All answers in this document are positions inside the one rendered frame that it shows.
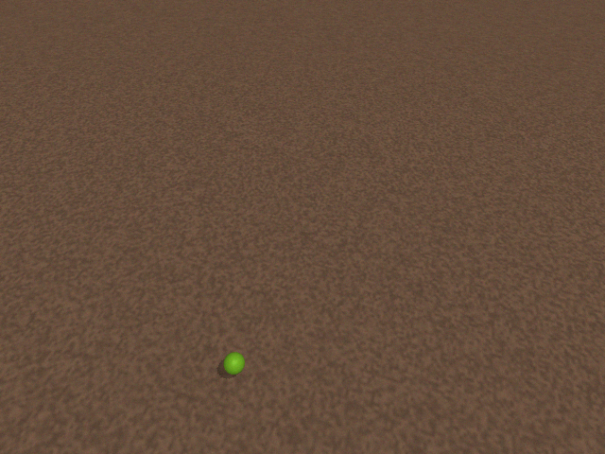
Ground ball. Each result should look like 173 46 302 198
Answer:
223 352 245 375

